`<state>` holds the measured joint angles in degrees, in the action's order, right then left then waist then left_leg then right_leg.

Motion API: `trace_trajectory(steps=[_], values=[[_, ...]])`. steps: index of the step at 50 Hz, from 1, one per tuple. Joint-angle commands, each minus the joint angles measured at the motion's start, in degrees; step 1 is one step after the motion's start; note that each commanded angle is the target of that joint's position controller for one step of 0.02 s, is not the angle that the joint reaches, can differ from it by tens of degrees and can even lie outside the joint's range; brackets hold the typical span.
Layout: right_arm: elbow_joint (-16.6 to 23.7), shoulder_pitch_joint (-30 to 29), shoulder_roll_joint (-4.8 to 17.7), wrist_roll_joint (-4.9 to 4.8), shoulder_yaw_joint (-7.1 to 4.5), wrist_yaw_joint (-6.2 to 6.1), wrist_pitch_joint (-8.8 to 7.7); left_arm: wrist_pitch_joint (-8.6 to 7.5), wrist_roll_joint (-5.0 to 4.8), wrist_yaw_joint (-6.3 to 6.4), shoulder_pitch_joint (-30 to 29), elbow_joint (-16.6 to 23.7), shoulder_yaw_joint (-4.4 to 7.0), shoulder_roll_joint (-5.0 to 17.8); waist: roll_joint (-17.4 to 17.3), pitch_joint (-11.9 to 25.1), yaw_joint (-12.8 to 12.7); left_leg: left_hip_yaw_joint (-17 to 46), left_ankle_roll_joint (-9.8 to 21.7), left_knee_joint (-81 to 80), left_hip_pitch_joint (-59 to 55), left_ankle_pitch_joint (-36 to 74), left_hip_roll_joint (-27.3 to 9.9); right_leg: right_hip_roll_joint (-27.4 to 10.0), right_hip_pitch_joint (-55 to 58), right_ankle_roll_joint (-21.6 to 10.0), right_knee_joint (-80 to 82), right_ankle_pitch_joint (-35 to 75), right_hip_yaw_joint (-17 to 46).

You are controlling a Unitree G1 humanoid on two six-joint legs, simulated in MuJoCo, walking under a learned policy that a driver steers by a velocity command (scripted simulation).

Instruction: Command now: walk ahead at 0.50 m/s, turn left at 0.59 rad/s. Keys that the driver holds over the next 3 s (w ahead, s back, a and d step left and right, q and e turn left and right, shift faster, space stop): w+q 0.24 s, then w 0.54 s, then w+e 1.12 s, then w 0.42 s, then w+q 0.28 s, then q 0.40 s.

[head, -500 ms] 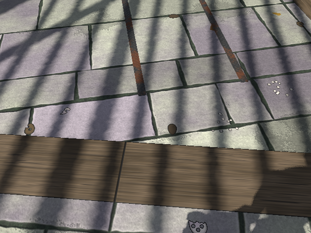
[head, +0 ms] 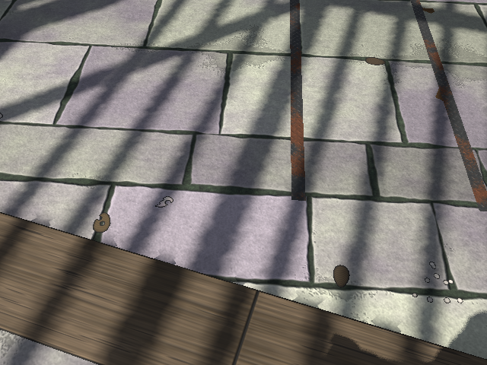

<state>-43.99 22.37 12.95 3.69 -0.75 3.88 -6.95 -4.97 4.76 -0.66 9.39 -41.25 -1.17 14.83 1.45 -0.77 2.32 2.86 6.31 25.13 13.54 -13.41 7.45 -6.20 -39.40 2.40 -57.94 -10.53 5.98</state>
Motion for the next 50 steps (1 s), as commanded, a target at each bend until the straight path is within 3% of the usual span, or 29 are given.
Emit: trace_trajectory(steps=[1,5,9,10,11,12,13,14,15,16,17,18,20,23,27,32,35,36,37,38,39,40,41,42,43,44,46,48,50], values=[[5.4,-4.0,10.1,0.07,-2.32,1.38,-1.92,0.67,-0.45,0.10,-3.6,4.0,-0.29,3.3,-3.2,0.1,-1.3,13.6,10.1,-11.0,7.1,9.1,-13.3,0.5,5.4,1.9,11.4,7.0,-3.3],[3.2,2.7,11.8,0.22,-3.32,3.03,-0.48,0.78,-0.80,-1.23,-10.5,6.3,-1.05,3.8,-4.6,-1.1,1.9,16.5,10.2,-7.4,2.6,13.2,-14.7,4.0,9.5,1.0,22.4,11.4,-5.6],[2.0,0.3,12.1,0.14,-3.84,2.28,0.38,-0.35,-2.34,-0.14,-11.4,6.7,-0.17,7.0,-5.3,-0.5,-0.7,20.3,6.3,-2.8,-5.5,19.6,-16.6,5.3,14.8,-3.4,30.0,11.3,-5.5],[1.8,-0.4,11.8,0.60,-3.78,1.99,0.25,-1.30,-3.36,0.30,-5.7,5.2,1.04,9.2,-4.8,2.6,-3.3,18.3,3.3,2.0,-2.4,25.7,-13.8,5.3,25.4,-6.3,28.5,14.3,-6.4],[2.3,-1.7,8.1,1.03,-2.57,1.76,-0.39,-2.40,-3.57,0.63,6.1,2.1,2.09,10.8,0.0,11.3,-7.8,14.0,-0.9,15.2,4.5,25.3,-7.8,0.3,43.1,-12.5,25.2,19.1,-2.5],[2.8,9.8,-0.3,2.46,-0.19,1.17,-1.70,-2.40,-2.75,0.52,19.3,-0.6,3.03,13.8,15.7,28.5,-6.4,8.1,-5.9,32.8,19.8,-6.9,2.7,-15.9,71.5,-29.3,27.1,30.3,19.8],[3.3,3.7,3.8,0.75,-1.02,1.99,-1.42,-1.27,-1.62,0.08,23.6,-2.3,2.15,11.0,11.5,24.2,-10.8,6.4,-6.5,48.4,34.9,-20.9,1.7,-19.7,72.0,-27.6,36.6,9.2,34.8],[3.8,-3.5,6.1,0.21,-1.97,1.39,-0.79,-1.46,-2.06,0.05,18.8,-2.1,2.45,9.8,4.6,8.6,-10.4,5.8,-5.2,53.2,41.1,-13.9,-3.3,-16.7,57.8,-19.9,40.3,-8.9,27.9],[2.5,-4.7,6.3,0.04,-2.02,-0.20,-0.48,-1.20,-2.50,-0.08,12.4,-1.3,1.23,5.9,2.9,2.6,-7.7,4.2,-4.5,51.9,39.2,-7.1,-7.4,-14.3,45.3,-16.7,43.1,-14.3,20.5],[1.4,-3.2,6.0,0.87,-1.80,-1.00,-0.17,-0.95,-2.69,0.18,9.8,-0.8,0.16,2.0,3.2,4.2,-5.5,4.8,-4.0,46.9,33.4,-2.6,-10.1,-12.3,40.3,-16.4,45.4,-7.1,15.7],[1.8,-5.0,4.6,2.02,-1.08,-0.85,0.06,-0.96,-2.50,0.73,8.6,-1.0,-0.17,0.4,2.6,4.1,-4.5,4.4,-4.0,44.5,29.6,-1.5,-11.7,-10.9,36.9,-16.5,47.2,-0.1,12.1],[2.3,-6.8,3.5,2.24,-0.76,-0.53,0.42,-1.07,-2.27,1.23,7.1,-0.9,0.05,0.3,2.6,4.4,-3.7,3.6,-4.5,42.1,27.9,-3.1,-12.2,-10.1,35.8,-16.6,48.8,2.7,9.5],[2.7,-9.4,3.3,1.13,-0.62,-0.04,0.94,-1.89,-2.00,1.44,6.3,-1.3,1.41,2.4,1.9,3.1,-3.4,1.9,-6.0,34.9,27.5,-3.5,-12.6,-8.3,33.7,-16.7,51.1,3.9,3.6],[3.2,-12.3,2.6,0.88,0.23,0.85,1.74,-2.25,-0.82,-0.28,6.9,-2.2,2.98,5.6,0.1,1.4,-3.8,-1.8,-6.5,23.0,23.8,6.3,-12.7,-7.1,29.1,-17.7,52.8,10.5,-3.0],[5.1,-16.5,3.9,0.31,0.41,0.87,3.07,-2.75,-0.88,-2.47,10.3,-5.1,3.49,6.3,1.8,-0.5,-4.0,-1.4,-4.4,14.7,21.2,14.0,-11.8,-8.1,30.1,-17.5,50.8,15.4,-5.3],[7.5,-24.0,5.5,0.15,-0.33,-0.46,3.05,-1.85,-1.23,-2.45,17.2,-9.2,3.89,7.3,2.6,-2.6,-6.7,-3.3,-2.0,6.7,23.0,10.4,-9.9,-10.3,43.6,-15.5,47.1,15.6,-5.1],[7.8,-21.6,8.2,-1.27,-1.94,-0.95,1.91,-1.36,-1.36,-1.76,16.3,-9.7,4.51,9.7,3.2,0.4,-2.9,-7.5,1.6,4.4,4.3,12.3,-5.7,-7.8,38.8,-12.3,39.0,33.2,-9.2],[6.0,-14.0,11.6,-1.75,-3.49,-1.50,1.11,-1.92,-0.50,-1.81,14.9,-8.8,4.36,9.0,0.9,6.1,0.2,-5.5,4.6,8.3,-9.4,15.3,-6.0,-3.7,32.5,-8.7,28.5,34.8,-13.1],[2.9,-0.3,12.6,-2.00,-3.44,-1.86,1.29,-2.66,0.53,-1.82,23.5,-7.9,1.78,1.5,-9.8,23.3,1.5,14.7,16.4,7.0,-39.6,13.9,-18.8,3.8,14.2,-4.1,9.9,16.0,-13.6],[-0.5,12.1,11.7,-1.01,-3.63,-2.67,1.75,-2.89,0.28,-3.53,19.3,-8.4,1.69,1.9,-10.8,24.0,7.7,33.7,19.4,-5.6,-46.3,5.8,-27.2,10.5,1.7,-3.1,-3.8,-21.0,-7.8],[-3.1,13.4,12.1,-0.23,-4.36,-3.27,0.69,-2.71,-1.81,-3.90,9.0,-6.0,2.39,2.9,-8.1,9.6,9.0,30.0,12.6,-9.1,-37.1,-1.7,-25.3,6.6,-7.2,-6.2,-11.2,-18.3,-1.5],[-2.7,2.7,15.2,-2.74,-5.57,-4.19,2.97,-1.14,-7.64,-0.61,9.5,-5.7,4.61,7.2,-6.8,3.7,2.8,21.2,10.2,-5.4,-26.7,25.6,-27.5,3.8,-4.9,-5.4,-12.9,-15.1,-3.5],[-0.8,-1.2,10.5,-3.39,-4.15,-4.05,3.24,-0.12,-6.81,0.47,10.8,-6.4,4.34,6.3,-2.6,2.5,0.6,13.6,7.7,-5.7,-17.3,37.4,-25.2,2.2,1.6,-5.3,-8.6,-12.7,-2.0],[-2.3,0.9,3.9,-1.38,-2.26,-3.70,1.04,-1.66,0.76,-1.28,9.1,-5.8,2.50,3.2,-7.6,5.5,0.8,11.9,10.6,-10.1,-12.1,24.6,-25.1,-1.6,4.7,-6.0,-11.6,-13.2,-0.9],[-0.7,-3.3,1.8,-0.56,-1.48,-3.90,0.51,-1.44,1.42,-1.56,9.1,-6.0,1.94,0.6,-6.0,2.7,-2.0,10.7,9.8,-13.6,-6.2,19.7,-25.0,-2.4,6.4,-6.0,-7.6,-11.8,-0.6],[0.2,-5.9,1.1,-0.08,-1.44,-4.19,0.32,-1.04,0.96,-1.84,9.3,-6.8,1.60,-0.8,-4.8,2.0,-3.0,7.8,8.9,-16.6,-3.9,14.6,-23.7,-2.1,7.1,-5.9,-4.5,-9.7,-1.1],[0.2,-4.4,4.3,0.09,-2.29,-4.19,0.10,-0.77,-0.46,-3.14,7.3,-7.0,2.34,0.1,-3.7,1.2,-2.7,2.0,8.1,-18.9,-3.1,13.2,-21.5,-0.6,6.1,-5.0,1.5,-1.8,-3.4],[-0.6,-2.0,5.7,2.59,-2.93,-4.05,0.75,-0.46,-0.10,-4.74,7.6,-7.5,1.31,-2.4,-4.3,1.0,-2.1,-2.5,7.6,-17.8,-1.3,16.5,-20.8,-0.5,6.4,-4.9,-0.3,9.2,-4.1],[-1.4,-0.3,2.1,2.40,-1.21,-4.62,-0.04,-1.25,-0.23,-4.70,1.8,-5.2,1.46,-1.2,-2.5,-0.8,-1.0,-2.6,6.6,-15.5,-8.3,14.7,-21.9,-1.8,-4.1,-5.5,8.5,19.6,0.1]])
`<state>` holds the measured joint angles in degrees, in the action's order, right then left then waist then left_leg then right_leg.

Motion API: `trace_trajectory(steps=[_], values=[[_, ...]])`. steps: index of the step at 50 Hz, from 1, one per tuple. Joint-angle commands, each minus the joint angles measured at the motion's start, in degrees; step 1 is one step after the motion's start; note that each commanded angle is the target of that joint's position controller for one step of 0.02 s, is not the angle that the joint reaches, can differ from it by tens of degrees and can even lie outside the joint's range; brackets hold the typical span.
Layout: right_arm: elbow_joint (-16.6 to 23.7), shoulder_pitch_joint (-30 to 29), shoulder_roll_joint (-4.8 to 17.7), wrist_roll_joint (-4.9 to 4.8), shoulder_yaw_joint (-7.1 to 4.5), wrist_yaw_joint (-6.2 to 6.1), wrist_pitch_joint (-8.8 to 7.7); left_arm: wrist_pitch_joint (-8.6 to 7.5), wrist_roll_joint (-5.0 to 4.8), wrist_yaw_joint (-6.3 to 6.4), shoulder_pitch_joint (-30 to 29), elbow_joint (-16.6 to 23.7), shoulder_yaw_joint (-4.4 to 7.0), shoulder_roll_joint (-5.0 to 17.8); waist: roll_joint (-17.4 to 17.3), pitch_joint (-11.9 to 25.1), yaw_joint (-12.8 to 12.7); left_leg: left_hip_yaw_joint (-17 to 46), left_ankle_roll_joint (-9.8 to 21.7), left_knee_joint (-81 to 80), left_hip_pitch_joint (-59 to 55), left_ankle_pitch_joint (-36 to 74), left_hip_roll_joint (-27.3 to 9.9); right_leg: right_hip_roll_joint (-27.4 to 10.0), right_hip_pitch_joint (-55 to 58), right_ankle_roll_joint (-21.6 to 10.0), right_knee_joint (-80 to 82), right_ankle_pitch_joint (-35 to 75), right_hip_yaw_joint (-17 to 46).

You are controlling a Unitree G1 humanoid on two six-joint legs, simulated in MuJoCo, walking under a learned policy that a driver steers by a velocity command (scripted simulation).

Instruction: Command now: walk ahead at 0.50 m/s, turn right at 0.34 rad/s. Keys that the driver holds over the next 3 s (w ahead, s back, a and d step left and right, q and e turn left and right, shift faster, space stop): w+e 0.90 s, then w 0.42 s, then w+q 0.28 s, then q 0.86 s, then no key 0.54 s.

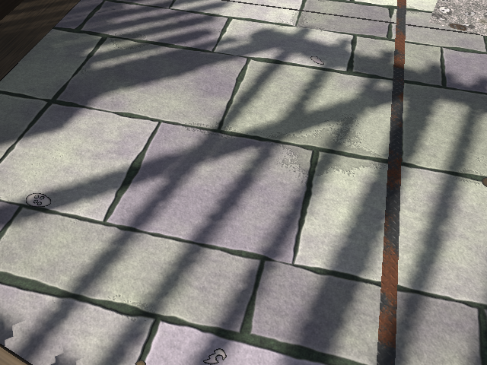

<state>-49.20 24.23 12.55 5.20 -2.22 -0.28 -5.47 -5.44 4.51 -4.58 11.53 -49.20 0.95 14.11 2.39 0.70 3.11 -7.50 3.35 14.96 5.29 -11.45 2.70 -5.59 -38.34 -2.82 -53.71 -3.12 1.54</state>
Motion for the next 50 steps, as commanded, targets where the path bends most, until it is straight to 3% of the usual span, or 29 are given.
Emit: trace_trajectory(steps=[1,4,7,12,14,15,17,18,19,20,21,22,23,24,25,26,27,28,29,31,33,35,37,38,39,40,42,45,50], values=[[2.7,0.4,2.7,0.51,0.56,-0.40,-1.56,-0.99,-0.18,-0.42,-2.0,3.2,-0.53,0.0,-3.9,-2.4,-1.0,7.4,9.9,-4.0,-3.4,12.8,-17.5,-2.4,-7.8,-0.1,8.3,16.5,4.6],[0.2,2.2,3.6,1.12,1.17,1.05,-1.07,-0.42,-0.59,-0.09,-4.6,4.0,-0.57,0.0,-5.0,-3.7,-0.8,1.5,7.9,-1.3,2.8,7.4,-14.2,-1.2,1.5,-1.0,16.8,29.6,2.2],[-2.9,5.7,2.7,1.34,2.32,1.68,-1.38,0.88,-0.50,-0.25,-6.1,5.7,-0.62,0.6,-3.1,-8.1,-0.4,1.9,7.5,2.2,-0.5,5.7,-17.3,-2.9,-0.6,-1.5,18.8,29.2,3.3],[-8.3,15.0,2.2,0.09,3.36,-0.97,-0.71,2.77,0.78,-0.15,-15.5,8.4,-1.00,-0.7,-1.3,-12.7,5.1,1.2,4.6,7.5,-11.1,0.7,-16.9,-3.4,-3.2,-0.9,28.5,23.2,-0.7],[-9.4,15.6,2.6,-1.24,3.22,-1.59,-0.20,2.72,0.98,-0.03,-16.6,8.0,-0.92,-0.4,0.0,-13.7,5.9,0.7,4.1,8.2,-13.3,2.5,-16.6,-3.2,-2.2,-0.3,31.2,18.1,-1.8],[-7.5,4.9,11.4,-8.59,-1.05,-2.95,2.17,2.34,-10.21,-0.74,-17.1,8.7,0.63,2.7,-1.3,-21.1,2.8,-0.4,1.1,20.3,-4.4,16.1,-16.8,0.9,-1.3,-0.8,31.1,16.0,-1.3],[-7.3,7.1,10.0,-7.24,-0.91,-3.31,2.79,1.86,-7.82,-0.51,2.3,2.4,2.64,5.0,0.0,-2.5,-4.8,-4.2,-0.3,45.8,1.7,26.9,-14.9,6.3,27.1,-2.8,28.7,23.0,-7.5],[-6.9,6.1,8.2,-6.77,-0.68,-2.50,1.98,2.56,-6.65,0.88,14.1,-1.5,4.94,9.6,4.4,3.5,-10.5,-5.8,-4.4,67.2,15.2,11.4,-9.5,2.8,46.7,-6.3,29.3,37.7,-4.7],[-5.0,11.7,1.5,-5.49,1.09,-0.58,-0.14,1.86,-4.69,1.60,20.2,-2.7,5.48,16.4,20.8,15.7,-9.4,0.6,-7.9,98.3,42.7,-36.9,-3.2,-8.5,77.8,-15.7,9.4,67.4,8.5],[-2.9,11.0,5.8,-7.44,0.96,0.80,-2.98,1.91,-5.52,1.78,24.0,-3.0,5.10,13.6,14.6,31.0,-12.7,12.2,-7.7,100.9,47.6,-34.6,-4.7,-13.7,85.0,-23.5,10.2,61.3,20.0],[2.9,1.7,7.5,-9.68,0.35,0.82,-3.92,3.01,-5.73,2.55,24.5,-2.5,5.53,12.9,10.5,32.9,-14.5,13.3,-7.8,97.7,53.0,-31.4,-5.1,-14.9,83.4,-25.9,20.4,33.2,27.8],[6.5,-4.6,5.8,-9.86,0.84,-0.19,-3.73,4.03,-6.46,3.92,19.9,-2.8,5.48,12.8,3.2,26.9,-11.2,11.3,-7.3,93.0,57.3,-26.4,-7.8,-14.3,74.9,-22.8,28.2,10.2,31.6],[7.2,-7.7,5.2,-8.97,0.61,-1.64,-2.95,4.22,-6.00,4.94,12.0,-0.4,4.79,10.7,-3.7,18.5,-8.1,9.8,-8.0,90.8,56.9,-22.3,-8.6,-15.2,60.6,-21.7,32.4,5.3,33.6],[7.1,-5.1,4.7,-7.53,0.60,-2.08,-2.12,3.76,-4.52,5.08,6.4,1.7,4.59,11.4,-7.3,14.6,-4.4,11.3,-7.9,92.3,52.5,-20.9,-9.5,-18.2,47.1,-23.1,33.9,7.1,36.6],[6.2,-2.6,4.9,-6.36,0.34,-2.09,-1.07,3.01,-4.22,4.46,1.9,3.3,4.18,10.6,-10.7,9.6,-0.6,13.2,-7.3,85.2,47.8,-19.3,-11.9,-17.3,34.2,-21.5,34.9,4.1,34.1],[6.4,-4.0,5.3,-6.86,-0.19,-2.05,-0.34,2.07,-4.79,4.12,-2.1,3.6,3.42,8.3,-6.6,1.6,1.8,14.5,-6.4,73.5,45.5,-13.3,-13.9,-14.2,21.7,-17.8,38.2,2.0,27.6],[9.0,-8.7,5.6,-6.00,-0.42,-2.51,-0.16,1.71,-5.54,4.62,-6.3,5.2,3.56,9.1,-3.3,-6.0,2.5,12.5,-7.2,55.0,35.7,-8.2,-13.3,-6.0,6.6,-14.2,42.6,1.7,17.4],[8.9,-10.4,5.7,-4.02,-0.73,-2.66,-0.65,1.36,-5.00,5.22,-6.9,5.6,3.87,9.9,-2.6,-5.4,1.8,10.0,-7.7,42.4,25.5,1.7,-10.7,0.6,0.2,-12.6,41.2,5.1,10.3],[8.8,-12.2,4.8,-3.37,-0.72,-2.32,-1.28,1.29,-4.75,5.89,-5.0,5.4,3.98,9.6,-1.2,-2.6,0.4,8.3,-8.3,33.7,17.1,12.3,-8.1,4.2,-1.3,-11.5,39.6,6.0,6.3],[9.7,-15.1,5.0,-5.36,-1.04,-1.31,-1.56,1.20,-5.71,6.26,0.2,3.6,4.64,10.7,2.6,0.8,-1.5,9.2,-9.3,24.2,12.5,22.9,-5.1,1.8,5.8,-11.8,39.9,2.7,8.8],[11.1,-18.6,7.6,-6.71,-1.78,-1.19,-0.64,1.50,-6.76,6.42,2.3,2.6,5.10,9.7,2.4,-0.2,-2.3,11.9,-8.7,18.3,15.0,19.8,-5.7,-0.7,13.7,-10.1,37.1,-4.1,13.5],[11.2,-18.1,9.3,-6.34,-2.73,-0.87,-0.36,2.46,-6.68,6.47,4.4,2.4,5.39,8.3,1.9,-0.1,-2.0,12.0,-6.8,17.2,15.2,12.8,-5.7,-1.5,19.3,-7.9,31.2,-9.1,17.0],[9.3,-10.9,10.5,-5.29,-3.82,-0.50,-0.84,3.25,-5.84,6.07,6.1,2.9,4.60,5.0,0.4,3.0,1.2,11.2,-3.6,16.5,5.9,6.4,-6.1,3.1,18.7,-5.1,19.2,-10.9,15.9],[8.6,-4.5,14.1,-4.54,-4.73,-0.31,-1.15,3.03,-4.80,5.53,11.6,3.6,3.17,0.2,-11.6,9.9,1.1,22.4,0.6,16.4,-9.5,5.7,-16.7,9.0,9.2,-2.3,0.6,-24.2,9.7],[6.1,1.4,18.2,-4.40,-5.85,0.40,-0.79,2.09,-6.78,5.07,16.0,5.4,2.68,0.2,-30.0,16.5,-0.4,53.1,10.2,4.6,-20.6,-15.5,-28.5,11.7,-6.5,-0.6,-18.4,-33.0,6.0],[8.0,-1.0,12.9,-4.73,-4.71,0.47,-1.10,2.08,-7.29,5.23,11.8,4.9,4.09,6.3,-19.0,11.8,1.6,56.1,9.3,0.2,-17.2,-30.6,-27.2,8.5,-12.3,-0.5,-25.1,-28.5,8.7],[8.5,-8.9,9.4,-4.39,-3.52,-0.03,-0.53,3.25,-6.16,5.65,1.5,7.4,5.01,8.2,-8.8,2.5,1.0,37.4,5.8,0.7,-3.4,-18.0,-22.4,3.9,-11.3,-0.4,-23.5,-18.0,5.9],[7.2,-13.5,6.8,-4.42,-3.07,-0.45,-0.49,4.36,-6.01,5.26,2.5,7.6,5.37,5.9,-10.9,0.9,-2.9,22.9,4.3,-2.5,6.1,-4.0,-17.8,0.7,-3.0,0.5,-15.6,-13.3,5.1],[2.7,-8.0,8.7,-5.08,-4.12,-0.73,-1.22,4.11,-4.99,5.09,-1.8,8.7,4.38,2.1,-5.9,1.4,-2.2,14.2,7.1,-5.5,1.6,9.2,-18.7,1.3,-3.5,0.9,0.2,-5.2,5.2]])
Over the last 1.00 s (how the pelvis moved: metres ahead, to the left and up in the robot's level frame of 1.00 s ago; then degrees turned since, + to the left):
0.56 0.08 0.01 11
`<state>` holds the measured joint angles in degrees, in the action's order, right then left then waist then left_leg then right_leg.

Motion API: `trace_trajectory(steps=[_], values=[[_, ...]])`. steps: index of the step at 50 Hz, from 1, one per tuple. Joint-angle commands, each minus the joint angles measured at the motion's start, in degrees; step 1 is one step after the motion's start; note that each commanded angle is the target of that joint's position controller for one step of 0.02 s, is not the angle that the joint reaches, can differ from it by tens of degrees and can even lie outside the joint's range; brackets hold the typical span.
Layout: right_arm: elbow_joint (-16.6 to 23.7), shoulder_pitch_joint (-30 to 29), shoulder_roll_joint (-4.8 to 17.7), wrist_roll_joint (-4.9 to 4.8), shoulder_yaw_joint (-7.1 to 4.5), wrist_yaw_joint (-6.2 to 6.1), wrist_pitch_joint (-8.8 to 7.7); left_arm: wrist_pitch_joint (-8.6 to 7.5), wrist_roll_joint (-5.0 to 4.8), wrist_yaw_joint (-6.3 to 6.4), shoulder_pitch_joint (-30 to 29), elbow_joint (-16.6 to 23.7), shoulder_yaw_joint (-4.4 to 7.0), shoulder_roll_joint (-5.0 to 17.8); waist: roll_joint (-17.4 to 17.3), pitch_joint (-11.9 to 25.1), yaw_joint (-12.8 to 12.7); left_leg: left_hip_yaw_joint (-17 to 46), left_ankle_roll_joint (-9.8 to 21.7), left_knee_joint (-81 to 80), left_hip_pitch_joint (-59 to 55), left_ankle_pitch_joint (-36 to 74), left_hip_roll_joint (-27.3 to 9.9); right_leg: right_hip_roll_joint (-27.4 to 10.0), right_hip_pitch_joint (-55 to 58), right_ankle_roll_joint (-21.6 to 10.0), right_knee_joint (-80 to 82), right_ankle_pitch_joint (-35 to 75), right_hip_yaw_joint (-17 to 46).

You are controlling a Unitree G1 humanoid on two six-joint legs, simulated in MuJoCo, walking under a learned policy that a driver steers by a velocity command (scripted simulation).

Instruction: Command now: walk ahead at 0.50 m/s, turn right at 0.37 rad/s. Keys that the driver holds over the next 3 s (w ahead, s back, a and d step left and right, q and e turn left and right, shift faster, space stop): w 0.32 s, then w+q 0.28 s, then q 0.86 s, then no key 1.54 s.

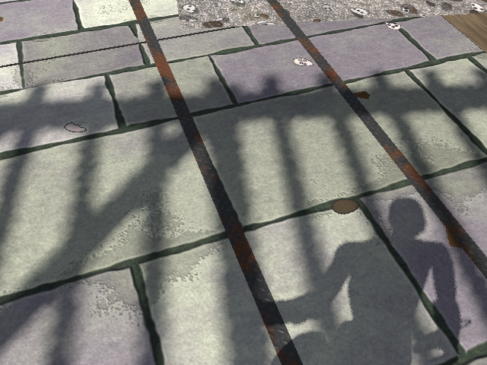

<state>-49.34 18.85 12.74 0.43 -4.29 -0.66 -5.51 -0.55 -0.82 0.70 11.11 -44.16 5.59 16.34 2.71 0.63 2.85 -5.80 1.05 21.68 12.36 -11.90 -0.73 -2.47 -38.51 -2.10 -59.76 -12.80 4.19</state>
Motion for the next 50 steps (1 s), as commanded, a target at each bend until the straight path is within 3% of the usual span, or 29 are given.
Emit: trace_trajectory(steps=[1,5,9,11,12,13,14,15,16,17,18,19,21,23,28,31,34,36,37,38,39,40,41,42,43,44,45,47,50], values=[[2.3,-2.5,8.7,-0.68,-2.15,-0.49,-1.00,-1.05,0.30,-0.47,-3.0,4.0,-0.39,-0.2,-6.4,1.1,-1.7,10.6,9.2,-12.5,-6.1,10.0,-14.8,-1.7,-2.7,0.3,9.9,7.1,1.6],[-0.4,0.1,10.0,-1.85,-2.55,-0.70,-0.09,-1.92,0.18,-1.79,-10.0,5.2,-1.20,-1.2,-7.3,-1.3,0.3,5.7,8.2,-12.2,-6.0,9.6,-13.5,-0.9,2.7,0.9,21.5,11.9,-3.5],[-3.2,2.3,11.5,-2.50,-3.03,-0.07,0.69,-2.55,-0.34,-2.72,-13.2,6.0,-0.97,0.4,-9.0,-3.7,0.5,6.3,8.0,-9.2,-10.0,12.5,-16.0,0.2,5.9,-1.6,27.4,5.4,-5.9],[-3.9,0.7,12.3,-3.08,-3.00,0.02,1.11,-2.77,0.06,-2.62,-6.1,3.8,0.46,2.7,-9.1,0.1,-4.5,3.4,6.1,0.2,-9.3,29.1,-14.3,3.5,19.1,-4.1,32.5,6.0,-8.9],[-4.2,0.6,11.0,-2.72,-2.41,-0.08,1.18,-2.75,0.22,-2.20,3.4,0.7,2.15,5.9,-7.7,5.7,-8.6,0.7,4.2,11.5,-4.5,33.1,-11.6,3.6,33.3,-6.0,32.0,7.6,-7.8],[-2.4,0.5,7.7,-1.16,-1.09,-0.02,0.88,-2.53,0.76,-1.30,13.7,-1.2,3.66,11.2,1.4,14.0,-11.7,-2.0,0.7,32.5,12.0,16.0,-7.2,-9.7,52.6,-11.4,32.2,6.7,10.4],[-1.8,3.9,3.0,-1.06,0.69,0.43,-0.60,-2.77,0.37,-1.47,15.6,-2.2,3.43,13.5,12.9,19.4,-9.0,5.0,-0.8,47.8,27.8,-21.2,1.3,-19.7,61.7,-18.8,41.2,-1.2,35.3],[-1.7,0.0,8.3,-2.56,-0.87,0.85,-1.75,-3.05,0.19,-1.44,13.8,-2.0,2.00,8.5,7.5,15.3,-9.8,10.4,0.0,53.6,34.3,-20.2,-1.7,-18.2,59.0,-17.0,42.5,-3.9,32.5],[-0.6,-4.0,9.7,-3.02,-1.19,0.95,-2.35,-3.34,0.04,-1.40,9.0,-1.2,1.22,6.1,6.3,9.3,-8.7,9.4,1.2,52.6,35.8,-14.5,-4.4,-15.9,52.2,-14.6,42.9,0.3,23.6],[-1.0,-5.5,9.0,-2.61,-1.19,0.50,-2.33,-3.50,0.35,-1.44,4.7,-0.6,0.72,4.4,2.3,6.1,-6.9,8.9,1.4,49.6,33.1,-9.3,-6.6,-13.7,44.9,-12.9,44.4,4.8,17.3],[-1.1,-6.1,8.6,-2.10,-1.46,0.18,-1.90,-3.84,0.71,-1.55,2.0,-0.5,0.24,2.4,2.0,3.5,-5.3,9.3,1.2,46.4,30.6,-5.9,-7.9,-12.2,39.4,-11.8,46.3,8.3,13.3],[-1.6,-4.9,7.6,-2.23,-1.44,0.23,-1.03,-4.18,1.13,-1.57,0.9,-0.8,-0.10,1.0,2.3,3.0,-3.6,10.0,1.2,45.1,27.5,-3.6,-8.8,-11.3,36.1,-11.1,48.1,10.3,10.3],[-1.9,-4.4,5.3,-2.43,-1.13,0.15,0.62,-5.09,1.14,-1.43,1.7,-2.4,0.14,1.6,1.6,1.5,-2.3,10.5,0.8,42.7,26.7,-1.5,-8.7,-11.4,33.0,-10.9,50.3,15.5,5.9],[-1.2,-6.6,4.8,-2.28,-1.08,0.00,1.49,-5.65,1.50,-0.98,3.4,-3.8,0.48,2.8,0.2,-0.5,-2.5,11.9,0.4,38.6,29.6,3.2,-7.7,-11.4,32.6,-10.5,51.5,19.3,1.9],[1.7,-14.8,3.8,-1.64,-0.26,1.59,1.47,-5.88,1.35,-0.04,4.1,-5.5,0.25,3.8,0.4,-3.4,-4.3,8.6,0.8,21.2,26.4,19.2,-5.0,-9.0,31.0,-7.3,53.8,19.2,-8.2],[4.0,-20.2,3.1,-1.45,0.51,2.63,1.64,-5.44,0.95,0.43,6.9,-7.4,0.21,4.3,-0.9,-5.9,-6.0,6.4,1.7,14.8,26.3,20.8,-3.9,-10.0,35.3,-6.4,52.6,23.3,-11.2],[6.3,-21.1,4.7,-0.88,0.14,4.00,1.59,-3.58,0.55,1.37,6.6,-7.6,0.63,6.4,1.0,-4.1,-4.9,2.5,3.1,12.1,23.7,14.0,-0.8,-11.2,41.3,-4.4,43.7,42.9,-13.4],[5.8,-14.5,7.7,-0.86,-1.15,4.69,1.57,-2.37,0.17,2.42,5.1,-6.7,1.14,8.3,3.6,0.7,-1.2,0.0,4.6,12.1,15.6,8.3,2.8,-11.0,43.4,-2.5,33.0,56.6,-14.0],[4.1,-6.9,10.3,-0.97,-2.47,4.56,1.52,-1.88,0.08,2.68,3.9,-6.0,1.16,8.7,2.7,4.4,2.6,0.1,6.1,8.2,6.1,11.2,4.6,-9.3,41.2,-1.0,22.8,55.3,-14.4],[3.2,-0.8,14.2,-0.62,-3.85,3.44,1.69,-2.14,0.54,2.68,4.4,-5.0,0.92,8.5,-2.4,8.6,5.3,7.5,8.8,5.7,-8.0,26.8,0.5,-5.7,31.1,2.3,7.1,39.8,-14.8],[4.0,-1.6,19.2,-0.18,-4.22,2.26,2.21,-3.14,3.88,1.48,11.3,-3.5,-1.27,0.6,-18.2,15.7,-1.7,28.9,18.4,13.0,-29.1,57.3,-14.9,4.6,8.5,6.6,-14.8,-22.0,-12.6],[5.7,0.2,17.6,0.18,-3.42,2.39,2.17,-4.63,1.81,0.34,12.4,-3.3,-1.74,2.7,-13.5,28.7,0.8,45.1,26.1,6.8,-35.8,50.8,-21.4,7.6,2.8,6.5,-26.1,-28.7,0.9],[7.4,-2.7,15.0,0.24,-3.00,2.16,2.47,-5.09,-0.30,0.00,6.3,-2.0,-0.90,5.6,-7.9,24.7,2.2,38.4,22.9,4.6,-30.7,44.1,-18.0,4.2,0.3,5.2,-25.5,-23.4,3.6],[8.1,-7.1,12.3,-0.93,-2.40,1.86,2.65,-4.84,-0.45,0.45,2.5,-0.9,-0.91,5.6,-4.0,16.6,0.9,32.5,20.0,2.9,-22.6,38.1,-15.0,2.1,-1.7,4.8,-21.1,-18.4,2.2],[8.7,-10.0,10.6,-1.52,-1.89,1.53,2.93,-4.06,0.50,1.29,1.0,-1.2,-0.61,5.8,-0.7,10.9,-0.8,29.2,18.2,0.6,-13.2,34.6,-12.8,0.4,-0.4,5.2,-17.2,-15.7,1.5],[9.1,-11.3,10.2,-1.10,-1.77,1.23,3.15,-3.01,1.03,1.84,1.2,-0.6,-0.15,6.4,-1.4,8.6,-2.6,27.8,17.6,-1.1,-5.8,31.6,-11.6,-0.5,3.3,5.2,-14.0,-13.9,1.8],[9.5,-11.9,10.2,-0.41,-1.75,1.19,3.38,-2.06,1.20,2.07,1.6,-0.2,0.07,6.3,-2.9,7.4,-3.8,27.2,17.1,-2.5,-1.0,29.4,-10.5,-0.5,6.1,5.1,-11.3,-13.4,1.7],[10.1,-12.3,11.3,0.05,-2.09,0.96,3.53,-1.15,1.42,2.59,2.5,0.1,-0.24,4.3,-5.2,6.7,-4.8,24.5,16.2,-2.8,4.2,31.0,-8.6,0.3,8.4,5.7,-4.9,-12.2,0.5],[10.9,-11.3,13.2,-0.61,-2.75,-0.21,4.53,-0.54,1.73,3.03,0.5,1.1,-0.43,3.8,-6.5,8.9,-4.2,24.6,14.5,-2.0,4.7,26.3,-7.3,1.5,8.3,6.9,2.5,-6.7,0.8]])
Over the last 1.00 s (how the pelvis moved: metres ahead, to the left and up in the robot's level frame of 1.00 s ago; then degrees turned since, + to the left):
0.63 -0.15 -0.14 -35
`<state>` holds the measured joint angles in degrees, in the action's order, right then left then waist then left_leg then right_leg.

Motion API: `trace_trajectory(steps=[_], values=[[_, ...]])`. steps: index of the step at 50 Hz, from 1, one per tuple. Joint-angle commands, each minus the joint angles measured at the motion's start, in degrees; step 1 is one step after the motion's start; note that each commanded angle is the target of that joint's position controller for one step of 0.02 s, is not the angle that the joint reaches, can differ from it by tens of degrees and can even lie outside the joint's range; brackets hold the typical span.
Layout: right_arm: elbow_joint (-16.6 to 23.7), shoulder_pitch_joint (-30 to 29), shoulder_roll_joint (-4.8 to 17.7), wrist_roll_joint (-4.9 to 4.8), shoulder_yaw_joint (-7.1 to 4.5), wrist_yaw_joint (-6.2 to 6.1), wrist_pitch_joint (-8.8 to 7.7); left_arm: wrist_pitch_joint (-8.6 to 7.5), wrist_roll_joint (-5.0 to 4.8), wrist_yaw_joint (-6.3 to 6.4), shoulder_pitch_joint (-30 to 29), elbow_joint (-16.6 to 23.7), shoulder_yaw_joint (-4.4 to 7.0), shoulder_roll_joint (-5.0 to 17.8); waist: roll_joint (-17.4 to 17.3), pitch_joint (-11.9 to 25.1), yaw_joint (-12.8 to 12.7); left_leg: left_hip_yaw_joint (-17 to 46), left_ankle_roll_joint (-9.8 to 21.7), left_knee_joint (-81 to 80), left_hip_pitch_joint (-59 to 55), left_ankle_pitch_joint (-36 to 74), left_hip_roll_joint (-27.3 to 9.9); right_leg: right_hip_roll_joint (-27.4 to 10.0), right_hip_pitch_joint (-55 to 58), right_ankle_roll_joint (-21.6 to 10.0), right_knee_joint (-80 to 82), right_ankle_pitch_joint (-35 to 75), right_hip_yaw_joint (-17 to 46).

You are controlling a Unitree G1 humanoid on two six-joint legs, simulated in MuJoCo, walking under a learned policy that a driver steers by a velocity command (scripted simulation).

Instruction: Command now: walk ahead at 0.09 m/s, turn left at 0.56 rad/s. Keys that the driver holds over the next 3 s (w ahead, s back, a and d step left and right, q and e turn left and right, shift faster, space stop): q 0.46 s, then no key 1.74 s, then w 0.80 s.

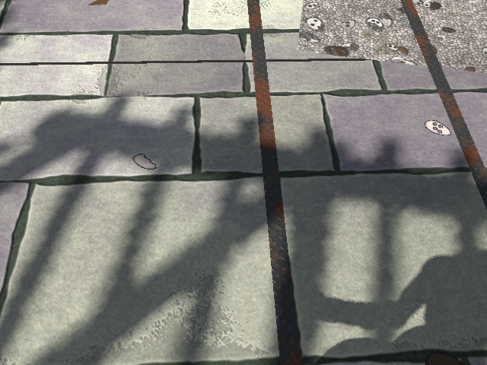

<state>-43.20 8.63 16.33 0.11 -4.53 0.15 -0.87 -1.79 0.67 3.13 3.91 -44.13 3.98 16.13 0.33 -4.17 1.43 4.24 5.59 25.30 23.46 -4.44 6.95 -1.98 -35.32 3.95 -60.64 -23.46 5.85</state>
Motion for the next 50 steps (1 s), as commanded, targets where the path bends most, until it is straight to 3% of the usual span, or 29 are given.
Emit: trace_trajectory(steps=[1,4,6,9,11,12,13,14,15,16,17,18,20,22,25,29,31,32,33,34,35,36,38,41,43,46,48,49,50], values=[[5.1,-1.4,9.7,-0.57,-2.54,-1.39,0.39,0.97,0.18,0.58,6.7,1.4,1.17,4.2,-4.6,14.0,-2.5,15.1,9.0,-5.7,-6.2,13.4,-14.3,1.2,5.3,1.1,5.4,6.1,-0.4],[6.0,-2.0,9.4,-0.85,-2.44,-2.16,1.60,1.37,-0.19,0.38,2.9,2.9,1.15,4.5,-6.6,12.1,-1.3,17.9,6.6,-6.7,-4.9,-3.7,-12.4,2.1,5.5,1.3,11.5,9.3,0.5],[6.3,-1.6,9.4,-0.68,-2.46,-2.39,2.08,0.90,-0.35,0.10,1.1,3.7,1.07,4.6,-8.3,10.7,-0.5,20.0,6.3,-6.4,-5.3,-8.1,-12.1,2.7,6.3,1.3,15.7,9.0,0.9],[6.8,-0.7,9.0,-0.62,-2.42,-2.34,2.58,-0.38,-0.75,-0.63,1.1,4.1,1.19,5.3,-9.9,10.8,-0.2,23.5,6.0,-3.3,-8.5,-2.2,-12.5,3.9,9.5,0.5,22.7,6.5,1.0],[7.7,-1.7,8.5,-1.15,-2.12,-2.41,3.02,-1.17,-0.98,-1.32,4.5,3.3,1.52,5.5,-10.0,11.1,-2.7,24.4,4.3,0.2,-8.8,3.0,-11.1,3.9,16.5,-1.0,34.1,11.6,0.0],[8.0,-1.0,7.2,-1.33,-1.69,-2.53,3.24,-1.38,-0.71,-1.47,6.4,2.8,2.12,7.2,-8.3,11.4,-3.2,22.9,2.0,3.6,-5.9,-0.6,-8.7,0.2,22.8,-2.4,39.4,17.2,1.5],[8.0,2.7,3.6,-0.78,-0.79,-2.41,3.31,-0.98,0.24,-1.14,6.3,3.4,2.88,11.2,3.5,13.5,-0.6,14.7,-1.4,15.7,0.5,-19.0,-2.8,-12.6,30.2,-7.3,40.5,26.3,11.8],[10.4,1.8,6.2,-1.27,-1.61,-2.25,2.67,-0.31,2.49,-1.32,6.4,3.2,3.33,13.2,18.8,10.7,0.3,5.6,-4.6,26.3,12.0,-33.1,3.5,-20.5,29.7,-17.5,42.7,37.0,25.0],[9.1,3.4,11.3,-0.38,-3.04,-1.91,2.08,-0.26,1.97,-1.27,4.6,4.8,2.72,10.0,13.5,11.1,0.0,6.1,-6.8,37.6,13.6,-31.4,-0.9,-22.0,29.8,-20.0,41.6,38.6,23.8],[7.7,4.0,12.3,-1.00,-3.69,-1.76,2.35,-0.04,1.25,-0.99,2.9,5.7,2.06,7.2,8.9,10.6,0.1,5.2,-8.0,41.9,13.4,-27.5,-1.8,-18.4,29.1,-17.6,40.1,38.1,16.8],[6.5,4.7,10.8,-1.17,-3.60,-2.02,3.13,0.30,0.50,-0.82,1.5,6.2,1.75,6.1,6.2,9.7,0.5,4.2,-9.2,44.3,13.7,-24.8,-2.5,-14.8,29.0,-15.1,39.1,35.8,11.9],[6.7,4.4,9.5,-1.12,-3.24,-2.05,3.74,0.57,-0.23,-0.61,1.1,6.2,1.57,5.8,6.2,8.5,0.0,3.5,-10.1,46.5,14.9,-22.5,-3.1,-13.8,28.8,-14.5,39.0,35.6,9.4],[8.0,2.5,6.5,-1.68,-2.29,-1.61,4.14,1.26,0.04,-0.22,2.1,6.1,1.59,6.4,7.4,7.3,-0.9,0.1,-11.0,43.5,14.2,-19.4,-4.0,-11.3,28.0,-14.4,40.3,35.0,4.1],[10.0,-0.6,5.3,-1.87,-1.72,-1.44,4.02,1.81,0.30,0.19,4.2,5.8,2.03,7.3,9.4,7.8,-2.8,-1.6,-11.7,37.4,14.3,-18.4,-5.4,-12.0,31.1,-15.4,40.8,34.9,2.6],[11.5,-1.9,4.0,-1.17,-0.92,-0.83,3.80,2.18,-0.04,-0.03,4.6,5.6,2.74,9.2,10.5,9.8,-3.7,-3.2,-11.0,27.5,6.8,-19.6,-7.2,-13.3,30.2,-16.3,40.5,35.3,0.6],[11.0,0.1,5.1,-0.93,-1.17,-0.13,3.87,2.15,-1.43,-1.20,4.5,5.0,2.95,10.5,11.5,9.6,-3.1,-5.8,-8.4,14.0,-2.2,-17.2,-6.3,-14.4,28.3,-16.2,39.1,33.2,0.5],[9.1,4.1,4.6,-0.67,-1.30,0.22,3.75,2.20,-2.46,-1.41,3.8,4.4,2.39,9.5,9.9,9.2,-0.6,-7.3,-5.5,-1.0,-11.3,-6.2,-4.9,-12.7,24.9,-13.4,35.5,29.8,-1.2],[9.1,4.8,5.9,-0.40,-1.49,0.02,3.70,1.90,-2.16,-1.70,7.0,2.8,1.68,7.5,6.4,9.8,-0.8,-3.8,-3.8,-5.2,-18.6,0.6,-6.8,-10.7,20.1,-9.4,32.3,23.4,-3.3],[9.8,5.8,10.1,0.02,-2.08,-0.80,3.71,1.47,0.74,-2.38,8.2,3.6,0.10,3.1,-8.0,12.6,-2.6,11.9,-0.3,-5.1,-27.6,17.4,-19.8,-5.5,10.5,-3.4,19.9,4.1,-9.0],[10.5,3.4,10.5,1.55,-1.56,-0.61,3.07,1.25,0.84,-2.07,5.2,5.7,0.00,3.2,-16.4,11.5,-1.9,19.0,10.2,-4.6,-21.2,23.3,-28.8,-1.5,4.6,-0.8,13.9,-13.0,-7.7],[10.3,3.2,8.4,2.19,-1.13,-0.27,2.00,1.54,-0.05,-1.48,2.8,5.7,1.08,7.2,-12.2,10.8,0.6,18.4,12.6,-6.4,-17.5,16.4,-27.2,-2.6,5.4,0.0,7.5,-13.2,-4.6],[9.3,1.5,6.9,2.17,-0.52,-0.17,1.16,1.93,-0.74,-1.35,3.0,4.8,1.65,8.2,-10.9,8.9,-0.5,14.6,10.3,-6.8,-15.9,12.2,-23.9,-2.7,5.5,0.1,4.7,-10.5,-3.5],[8.8,-2.3,6.5,0.81,-0.29,-0.43,0.45,2.94,-0.30,-0.68,5.4,2.5,2.08,8.0,-9.9,7.0,-1.8,10.4,6.8,-6.6,-14.2,11.0,-20.4,-2.9,5.8,0.8,4.0,-4.9,-2.9],[7.5,-3.6,4.2,0.77,0.53,-0.86,0.37,2.86,-0.64,-0.93,7.8,1.1,1.31,5.2,-8.4,8.2,-3.1,5.9,6.1,-5.4,-12.8,15.7,-17.5,-2.3,11.3,1.6,8.2,0.1,-3.8],[6.5,-3.0,4.1,0.72,0.53,-0.88,0.58,2.65,-0.67,-1.07,5.9,1.3,0.56,3.9,-8.4,8.1,-1.7,6.0,6.4,-4.6,-13.8,14.9,-17.3,-2.0,13.8,1.5,15.3,0.2,-4.5],[5.0,-2.5,4.3,0.53,0.69,-0.84,0.97,2.48,-0.93,-1.31,6.2,1.0,0.32,4.3,-8.1,8.1,-1.4,8.6,7.0,-3.9,-14.1,11.0,-18.2,-1.3,18.3,0.8,25.4,2.8,-5.2],[3.6,-2.1,3.2,-0.17,1.22,-0.70,0.85,2.10,-0.08,-1.66,8.5,-0.2,-0.01,4.3,-5.9,7.3,-3.3,8.0,3.7,-3.4,-11.0,4.2,-16.1,-1.2,26.2,-0.9,38.3,17.3,-4.9],[2.8,-0.4,2.5,0.42,1.47,-0.55,0.39,1.95,0.62,-1.59,9.0,-0.2,0.26,6.7,-2.8,7.8,-2.3,6.8,0.8,-2.3,-8.9,-1.2,-13.8,-4.3,30.2,-2.1,38.2,26.1,-1.3],[2.4,1.9,3.3,1.10,1.05,-0.08,-0.06,2.00,0.19,-1.50,8.8,-0.5,1.06,10.4,3.2,7.2,0.6,3.7,-1.2,-1.9,-7.4,-6.4,-10.2,-5.9,30.2,-3.9,34.9,28.0,-1.4]])
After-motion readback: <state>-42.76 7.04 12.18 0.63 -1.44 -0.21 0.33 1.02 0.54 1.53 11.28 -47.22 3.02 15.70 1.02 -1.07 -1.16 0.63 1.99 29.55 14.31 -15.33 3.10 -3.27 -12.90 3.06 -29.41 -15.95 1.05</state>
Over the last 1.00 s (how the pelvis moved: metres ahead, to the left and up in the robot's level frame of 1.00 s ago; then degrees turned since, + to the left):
0.49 -0.02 -0.01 16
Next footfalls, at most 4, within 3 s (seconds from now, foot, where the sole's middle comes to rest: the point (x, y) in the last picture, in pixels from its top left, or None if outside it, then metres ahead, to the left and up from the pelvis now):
0.24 right None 0.16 -0.16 -0.77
0.64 left None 0.05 0.09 -0.77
0.98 right None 0.14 -0.14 -0.77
3.00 right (214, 315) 0.54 0.08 -0.77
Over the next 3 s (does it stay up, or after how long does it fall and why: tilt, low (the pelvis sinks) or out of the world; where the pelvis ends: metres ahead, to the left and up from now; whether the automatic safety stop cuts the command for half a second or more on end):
stays up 0.33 0.08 -0.02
